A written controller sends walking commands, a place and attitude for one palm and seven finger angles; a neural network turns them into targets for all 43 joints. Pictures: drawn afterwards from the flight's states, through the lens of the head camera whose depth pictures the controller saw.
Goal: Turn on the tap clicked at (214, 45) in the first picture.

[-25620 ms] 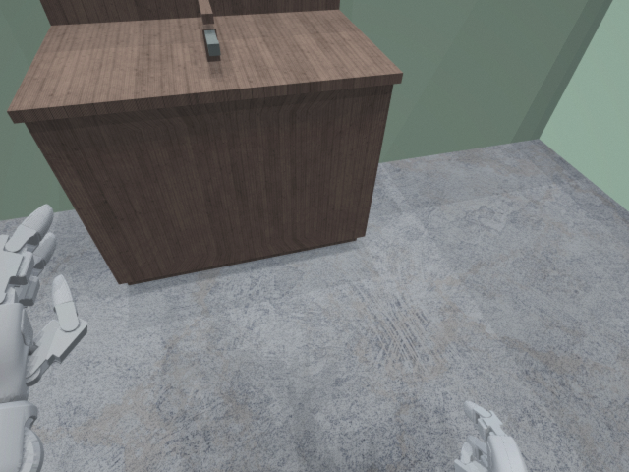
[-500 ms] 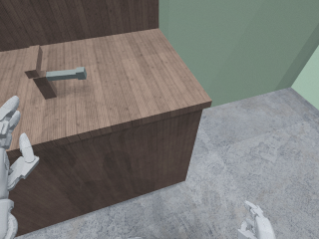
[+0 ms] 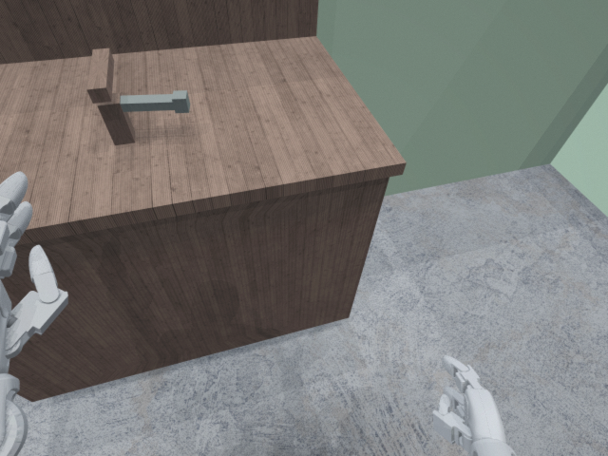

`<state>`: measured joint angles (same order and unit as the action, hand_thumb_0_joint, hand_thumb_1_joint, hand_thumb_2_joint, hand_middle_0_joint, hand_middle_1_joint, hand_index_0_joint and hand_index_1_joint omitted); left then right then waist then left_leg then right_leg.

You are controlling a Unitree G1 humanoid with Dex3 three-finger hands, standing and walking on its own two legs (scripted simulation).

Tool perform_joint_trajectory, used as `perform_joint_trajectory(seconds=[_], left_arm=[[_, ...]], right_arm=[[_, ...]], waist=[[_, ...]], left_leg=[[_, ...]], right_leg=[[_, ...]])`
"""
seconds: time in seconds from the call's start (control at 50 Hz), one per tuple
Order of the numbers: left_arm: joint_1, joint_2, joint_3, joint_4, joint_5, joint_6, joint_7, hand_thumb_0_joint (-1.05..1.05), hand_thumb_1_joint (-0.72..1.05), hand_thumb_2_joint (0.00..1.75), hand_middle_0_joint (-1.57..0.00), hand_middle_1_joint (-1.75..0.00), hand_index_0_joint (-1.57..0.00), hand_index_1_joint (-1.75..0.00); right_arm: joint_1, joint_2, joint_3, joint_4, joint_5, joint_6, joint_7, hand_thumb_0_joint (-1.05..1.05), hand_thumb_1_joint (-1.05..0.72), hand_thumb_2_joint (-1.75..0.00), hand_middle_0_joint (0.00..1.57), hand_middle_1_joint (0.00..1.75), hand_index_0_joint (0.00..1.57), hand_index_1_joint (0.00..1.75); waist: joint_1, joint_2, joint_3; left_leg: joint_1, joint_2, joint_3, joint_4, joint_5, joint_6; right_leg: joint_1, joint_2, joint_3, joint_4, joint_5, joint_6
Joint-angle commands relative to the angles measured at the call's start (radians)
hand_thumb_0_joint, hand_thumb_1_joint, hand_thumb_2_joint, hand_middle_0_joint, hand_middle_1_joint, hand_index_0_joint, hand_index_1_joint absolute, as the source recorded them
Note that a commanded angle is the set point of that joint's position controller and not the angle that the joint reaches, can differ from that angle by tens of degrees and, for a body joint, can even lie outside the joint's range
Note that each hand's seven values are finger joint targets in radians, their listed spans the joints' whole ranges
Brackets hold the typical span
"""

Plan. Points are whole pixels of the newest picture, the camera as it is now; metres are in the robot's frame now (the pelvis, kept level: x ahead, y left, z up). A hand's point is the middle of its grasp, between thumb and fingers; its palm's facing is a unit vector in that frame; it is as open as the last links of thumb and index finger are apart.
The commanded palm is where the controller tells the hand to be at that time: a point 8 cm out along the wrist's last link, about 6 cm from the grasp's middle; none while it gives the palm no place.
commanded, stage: step back with the hand held close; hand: left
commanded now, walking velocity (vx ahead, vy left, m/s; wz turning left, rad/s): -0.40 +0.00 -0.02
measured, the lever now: (181, 101) +0.64 +0.29 +0.10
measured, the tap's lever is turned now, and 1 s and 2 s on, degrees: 81 81 81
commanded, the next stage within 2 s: stop stepping back and stand still in 0.02 s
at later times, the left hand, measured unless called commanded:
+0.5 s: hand out of the picture +0.09 +0.20 +0.16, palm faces +0.40 -0.84 -0.38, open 7.4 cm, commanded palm +0.02 +0.25 +0.18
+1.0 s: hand out of the picture +0.07 +0.21 +0.17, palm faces +0.45 -0.82 -0.36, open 7.4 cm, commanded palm +0.02 +0.25 +0.18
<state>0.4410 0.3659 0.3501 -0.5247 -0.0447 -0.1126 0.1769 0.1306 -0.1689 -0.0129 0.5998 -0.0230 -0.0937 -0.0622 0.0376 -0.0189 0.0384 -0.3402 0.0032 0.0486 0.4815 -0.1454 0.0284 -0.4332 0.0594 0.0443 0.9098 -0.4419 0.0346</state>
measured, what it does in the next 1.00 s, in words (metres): walks backwards: right foot, then left foot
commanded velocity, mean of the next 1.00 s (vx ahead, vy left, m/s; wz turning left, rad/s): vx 0.10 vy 0.03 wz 0.00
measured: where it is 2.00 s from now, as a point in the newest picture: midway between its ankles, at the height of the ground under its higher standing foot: outside the picture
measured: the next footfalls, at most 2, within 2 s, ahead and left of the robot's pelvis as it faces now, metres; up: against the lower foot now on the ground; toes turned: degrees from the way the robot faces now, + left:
right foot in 0.14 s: -0.07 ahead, -0.12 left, +0.00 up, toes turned +1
left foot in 0.48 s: -0.12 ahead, +0.08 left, +0.00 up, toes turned +5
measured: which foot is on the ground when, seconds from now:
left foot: down 0.00-0.16, up 0.18-0.46, down 0.48-1.00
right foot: up 0.00-0.12, down 0.14-1.00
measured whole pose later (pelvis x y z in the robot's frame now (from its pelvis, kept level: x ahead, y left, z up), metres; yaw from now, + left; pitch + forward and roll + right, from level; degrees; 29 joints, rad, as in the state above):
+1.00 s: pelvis -0.13 -0.04 +0.00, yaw +2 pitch -2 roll +0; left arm 0.47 0.34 0.32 -0.49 -0.05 -0.15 0.16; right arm 0.21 -0.19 0.02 0.62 -0.01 -0.09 -0.06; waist 0.00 0.01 0.01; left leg -0.20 0.01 0.06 0.56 -0.32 0.01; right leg -0.26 0.04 -0.05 0.56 -0.28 -0.05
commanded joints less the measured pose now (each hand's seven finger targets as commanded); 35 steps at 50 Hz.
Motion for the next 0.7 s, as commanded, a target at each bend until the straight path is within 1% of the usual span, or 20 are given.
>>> perform_joint_trajectory(seconds=[0.0, 0.04, 0.08, 0.1, 0.12, 0.14, 0.16, 0.18, 0.22, 0.24, 0.32, 0.34, 0.38, 0.44, 0.48, 0.5, 0.52, 0.58, 0.62, 0.68], left_arm=[[-0.111, 0.106, 0.021, -0.222, 0.004, -0.033, 0.017, 0.00, 0.90, 0.90, -0.20, -0.30, -0.20, -0.30], [-0.103, 0.130, 0.045, -0.217, -0.007, -0.027, 0.023, 0.00, 0.90, 0.90, -0.20, -0.30, -0.20, -0.30], [-0.087, 0.144, 0.065, -0.226, -0.012, -0.038, 0.017, 0.00, 0.90, 0.90, -0.20, -0.30, -0.20, -0.30], [-0.084, 0.166, 0.077, -0.242, -0.014, -0.051, 0.011, 0.00, 0.90, 0.90, -0.20, -0.30, -0.20, -0.30], [-0.059, 0.199, 0.095, -0.245, -0.008, -0.060, 0.008, 0.00, 0.90, 0.90, -0.20, -0.30, -0.20, -0.30], [-0.060, 0.245, 0.125, -0.240, -0.004, -0.069, 0.011, 0.00, 0.90, 0.90, -0.20, -0.30, -0.20, -0.30], [-0.057, 0.236, 0.118, -0.250, 0.000, -0.071, 0.016, 0.00, 0.90, 0.90, -0.20, -0.30, -0.20, -0.30], [0.018, 0.231, 0.132, -0.203, 0.003, -0.049, 0.015, 0.00, 0.90, 0.90, -0.20, -0.30, -0.20, -0.30], [0.028, 0.177, 0.116, -0.118, 0.002, -0.045, 0.009, 0.00, 0.90, 0.90, -0.20, -0.30, -0.20, -0.30], [0.006, 0.166, 0.105, -0.083, 0.000, -0.045, 0.008, 0.00, 0.90, 0.90, -0.20, -0.30, -0.20, -0.30], [-0.048, 0.162, 0.087, -0.029, -0.006, -0.051, 0.009, 0.00, 0.90, 0.90, -0.20, -0.30, -0.20, -0.30], [-0.053, 0.166, 0.087, -0.053, -0.004, -0.057, 0.010, 0.00, 0.90, 0.90, -0.20, -0.30, -0.20, -0.30], [-0.038, 0.178, 0.089, -0.099, -0.006, -0.068, 0.013, 0.00, 0.90, 0.90, -0.20, -0.30, -0.20, -0.30], [0.007, 0.196, 0.107, -0.180, -0.006, -0.087, 0.014, 0.00, 0.90, 0.90, -0.20, -0.30, -0.20, -0.30], [0.043, 0.208, 0.130, -0.210, -0.008, -0.092, 0.015, 0.00, 0.90, 0.90, -0.20, -0.30, -0.20, -0.30], [0.045, 0.204, 0.140, -0.210, -0.005, -0.094, 0.024, 0.00, 0.90, 0.90, -0.20, -0.30, -0.20, -0.30], [0.027, 0.177, 0.122, -0.197, -0.004, -0.093, 0.029, 0.00, 0.90, 0.90, -0.20, -0.30, -0.20, -0.30], [-0.072, 0.138, 0.088, -0.119, 0.010, -0.085, 0.034, 0.00, 0.90, 0.90, -0.20, -0.30, -0.20, -0.30], [-0.129, 0.116, 0.062, -0.072, 0.019, -0.076, 0.029, 0.00, 0.90, 0.90, -0.20, -0.30, -0.20, -0.30], [-0.190, 0.107, 0.035, -0.052, 0.026, -0.071, 0.019, 0.00, 0.90, 0.90, -0.20, -0.30, -0.20, -0.30]], right_arm=[[-0.076, -0.148, -0.046, -0.118, 0.000, -0.053, -0.002, 0.00, -0.90, -0.90, 0.20, 0.30, 0.20, 0.30], [-0.105, -0.144, -0.037, -0.123, -0.006, -0.046, -0.005, 0.00, -0.90, -0.90, 0.20, 0.30, 0.20, 0.30], [-0.115, -0.141, -0.035, -0.121, -0.007, -0.035, -0.007, 0.00, -0.90, -0.90, 0.20, 0.30, 0.20, 0.30], [-0.119, -0.137, -0.033, -0.123, -0.005, -0.026, -0.005, 0.00, -0.90, -0.90, 0.20, 0.30, 0.20, 0.30], [-0.107, -0.117, -0.032, -0.136, 0.002, -0.013, -0.003, 0.00, -0.90, -0.90, 0.20, 0.30, 0.20, 0.30], [-0.101, -0.110, -0.025, -0.130, 0.006, -0.009, -0.005, 0.00, -0.90, -0.90, 0.20, 0.30, 0.20, 0.30], [-0.080, -0.130, -0.037, -0.128, 0.017, -0.016, -0.003, 0.00, -0.90, -0.90, 0.20, 0.30, 0.20, 0.30], [-0.041, -0.116, -0.032, -0.134, 0.021, -0.021, -0.005, 0.00, -0.90, -0.90, 0.20, 0.30, 0.20, 0.30], [-0.036, -0.109, -0.012, -0.133, 0.026, -0.006, -0.009, 0.00, -0.90, -0.90, 0.20, 0.30, 0.20, 0.30], [-0.039, -0.119, -0.016, -0.131, 0.028, -0.001, -0.013, 0.00, -0.90, -0.90, 0.20, 0.30, 0.20, 0.30], [-0.017, -0.155, -0.037, -0.141, 0.035, -0.007, -0.015, 0.00, -0.90, -0.90, 0.20, 0.30, 0.20, 0.30], [-0.007, -0.162, -0.044, -0.141, 0.035, -0.010, -0.012, 0.00, -0.90, -0.90, 0.20, 0.30, 0.20, 0.30], [0.004, -0.169, -0.050, -0.142, 0.037, -0.021, -0.006, 0.00, -0.90, -0.90, 0.20, 0.30, 0.20, 0.30], [0.011, -0.187, -0.062, -0.154, 0.037, -0.040, -0.003, 0.00, -0.90, -0.90, 0.20, 0.30, 0.20, 0.30], [0.018, -0.196, -0.067, -0.161, 0.039, -0.053, -0.008, 0.00, -0.90, -0.90, 0.20, 0.30, 0.20, 0.30], [0.022, -0.181, -0.052, -0.146, 0.028, -0.054, -0.012, 0.00, -0.90, -0.90, 0.20, 0.30, 0.20, 0.30], [0.019, -0.184, -0.047, -0.135, 0.022, -0.054, -0.015, 0.00, -0.90, -0.90, 0.20, 0.30, 0.20, 0.30], [0.020, -0.193, -0.045, -0.110, 0.020, -0.063, -0.028, 0.00, -0.90, -0.90, 0.20, 0.30, 0.20, 0.30], [0.013, -0.192, -0.039, -0.102, 0.021, -0.068, -0.031, 0.00, -0.90, -0.90, 0.20, 0.30, 0.20, 0.30], [-0.006, -0.184, -0.029, -0.097, 0.016, -0.071, -0.030, 0.00, -0.90, -0.90, 0.20, 0.30, 0.20, 0.30]], waist=[[-0.025, 0.223, -0.179], [-0.016, 0.234, -0.164], [-0.004, 0.229, -0.163], [-0.002, 0.159, -0.157], [-0.018, 0.009, -0.178], [-0.005, -0.138, -0.168], [0.001, -0.168, -0.211], [-0.024, -0.165, -0.234], [-0.050, -0.095, -0.228], [-0.051, -0.064, -0.200], [-0.039, -0.136, -0.130], [-0.039, -0.124, -0.127], [-0.043, -0.075, -0.120], [-0.038, -0.014, -0.142], [-0.039, 0.068, -0.169], [-0.051, 0.144, -0.156], [-0.048, 0.173, -0.119], [-0.049, 0.155, -0.033], [-0.052, 0.163, 0.013], [-0.048, 0.141, 0.042]], left_leg=[[0.078, 0.274, -0.200, -0.254, 0.071, 0.083], [-0.018, 0.253, -0.192, -0.316, -0.161, 0.071], [-0.057, 0.199, -0.152, -0.278, -0.235, 0.030], [-0.023, 0.154, -0.121, -0.187, -0.244, -0.007], [0.000, 0.061, -0.028, 0.025, -0.260, -0.055], [0.013, -0.015, 0.013, 0.286, -0.236, -0.087], [-0.113, -0.059, -0.055, 0.448, -0.310, -0.082], [-0.147, -0.031, -0.097, 0.479, -0.273, -0.064], [-0.147, -0.011, -0.057, 0.440, -0.194, -0.061], [-0.114, -0.012, -0.040, 0.400, -0.190, -0.056], [-0.018, -0.010, -0.017, 0.176, -0.234, -0.019], [0.003, -0.013, -0.007, 0.114, -0.230, -0.012], [0.051, -0.003, -0.005, -0.006, -0.195, 0.004], [0.107, 0.035, -0.026, -0.075, -0.141, 0.019], [0.159, 0.090, -0.062, -0.090, -0.059, 0.029], [0.157, 0.099, -0.072, -0.095, -0.032, 0.039], [0.128, 0.122, -0.117, -0.121, -0.057, 0.044], [0.041, 0.197, -0.222, -0.190, -0.291, 0.073], [-0.023, 0.212, -0.238, -0.215, -0.425, 0.084], [-0.073, 0.195, -0.213, -0.188, -0.485, 0.076]], right_leg=[[0.119, -0.013, -0.016, -0.046, 0.000, -0.008], [0.215, -0.002, -0.044, -0.187, 0.004, -0.025], [0.288, -0.005, -0.065, -0.417, 0.081, -0.045], [0.256, -0.040, -0.040, -0.596, 0.157, -0.066], [0.186, -0.190, 0.146, -0.699, 0.164, -0.125], [0.050, -0.376, 0.359, -0.776, 0.215, -0.190], [0.129, -0.385, 0.358, -0.690, 0.540, -0.168], [0.227, -0.344, 0.237, -0.577, 0.732, -0.152], [0.281, -0.300, 0.135, -0.502, 0.803, -0.140], [0.256, -0.298, 0.135, -0.510, 0.762, -0.133], [0.230, -0.305, 0.189, -0.590, 0.370, -0.128], [0.247, -0.304, 0.205, -0.606, 0.316, -0.124], [0.274, -0.293, 0.207, -0.606, 0.252, -0.108], [0.309, -0.226, 0.160, -0.572, 0.216, -0.077], [0.315, -0.172, 0.107, -0.485, 0.265, -0.068], [0.270, -0.145, 0.047, -0.432, 0.270, -0.070], [0.231, -0.111, 0.001, -0.393, 0.217, -0.060], [0.158, -0.055, -0.068, -0.321, 0.098, -0.037], [0.159, -0.042, -0.092, -0.305, 0.086, -0.034], [0.189, -0.050, -0.078, -0.357, 0.100, -0.041]])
